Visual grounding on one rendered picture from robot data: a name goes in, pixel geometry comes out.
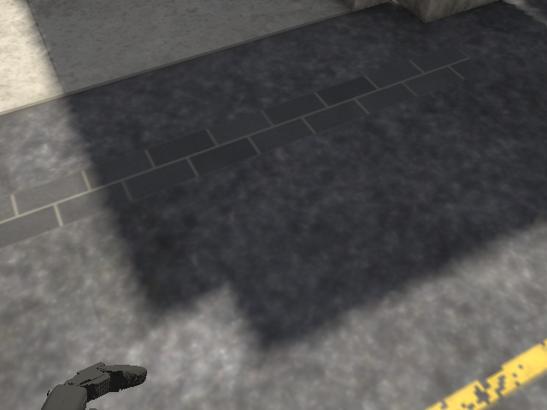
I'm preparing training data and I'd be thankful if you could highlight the robot left hand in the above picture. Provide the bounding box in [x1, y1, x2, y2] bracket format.
[41, 362, 147, 410]

